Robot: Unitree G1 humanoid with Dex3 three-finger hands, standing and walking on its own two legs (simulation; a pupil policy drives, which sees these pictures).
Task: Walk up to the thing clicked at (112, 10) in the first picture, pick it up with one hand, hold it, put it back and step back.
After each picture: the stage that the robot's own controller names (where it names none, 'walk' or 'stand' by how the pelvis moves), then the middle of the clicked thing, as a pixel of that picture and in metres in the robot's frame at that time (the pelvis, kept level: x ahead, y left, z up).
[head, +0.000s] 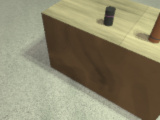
stand; (109, 16) +1.00 -0.18 -0.09
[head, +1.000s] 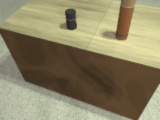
walk; (71, 19) +0.90 +0.12 -0.07
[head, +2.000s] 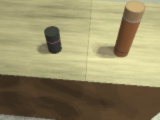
rise first; (53, 40) +0.61 +0.16 -0.06
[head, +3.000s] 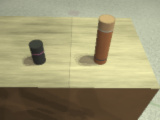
stand; (37, 52) +0.62 +0.23 -0.07
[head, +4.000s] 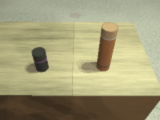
stand; (40, 60) +0.59 +0.21 -0.09
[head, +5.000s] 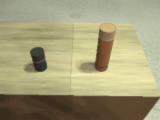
stand; (39, 59) +0.60 +0.22 -0.10
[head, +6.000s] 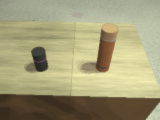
stand; (40, 59) +0.59 +0.22 -0.10
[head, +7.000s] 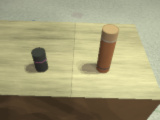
stand; (40, 60) +0.59 +0.22 -0.10
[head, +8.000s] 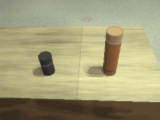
rise first; (47, 63) +0.58 +0.22 -0.09
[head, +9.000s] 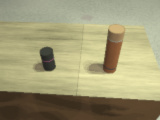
go down; (48, 59) +0.60 +0.22 -0.09
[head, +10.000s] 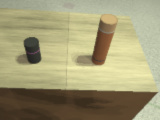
go down; (33, 50) +0.60 +0.20 -0.07
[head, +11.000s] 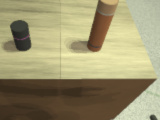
go down; (21, 36) +0.60 +0.21 -0.03
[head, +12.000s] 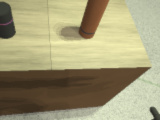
close in; (3, 21) +0.60 +0.22 -0.01
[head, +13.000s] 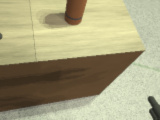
close; out of the picture +0.61 +0.24 +0.02
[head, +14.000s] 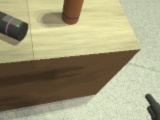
lift; (7, 25) +0.58 +0.15 +0.00
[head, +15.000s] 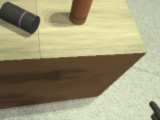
lift; (20, 18) +0.60 +0.13 +0.00
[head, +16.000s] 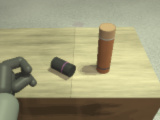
lift; (63, 66) +0.59 +0.11 -0.08
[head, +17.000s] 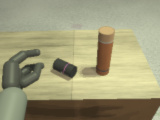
stand; (65, 67) +0.60 +0.10 -0.09
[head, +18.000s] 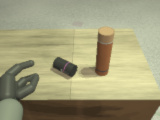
stand; (65, 66) +0.60 +0.10 -0.10
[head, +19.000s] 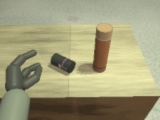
stand; (63, 62) +0.61 +0.10 -0.10
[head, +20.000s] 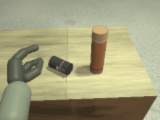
stand; (60, 65) +0.61 +0.10 -0.10
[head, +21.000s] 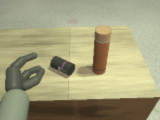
stand; (62, 65) +0.60 +0.10 -0.11
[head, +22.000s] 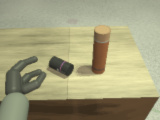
stand; (61, 65) +0.60 +0.11 -0.11
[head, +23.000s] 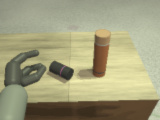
close; (61, 70) +0.60 +0.11 -0.10
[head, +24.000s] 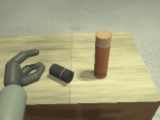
stand; (61, 73) +0.58 +0.11 -0.10
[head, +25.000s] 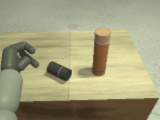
crouch; (59, 71) +0.59 +0.12 -0.10
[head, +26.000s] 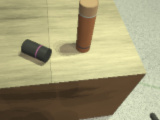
lower; (36, 50) +0.58 +0.12 -0.08
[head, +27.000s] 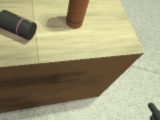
lower; (17, 25) +0.59 +0.13 -0.02
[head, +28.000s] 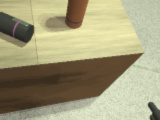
lower; (14, 27) +0.58 +0.14 -0.01
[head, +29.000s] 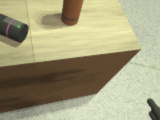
lower; (7, 27) +0.57 +0.15 -0.01
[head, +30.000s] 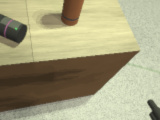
rest; (5, 27) +0.57 +0.15 -0.01
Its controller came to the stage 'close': yes
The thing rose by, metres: 0.01
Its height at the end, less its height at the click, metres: -0.02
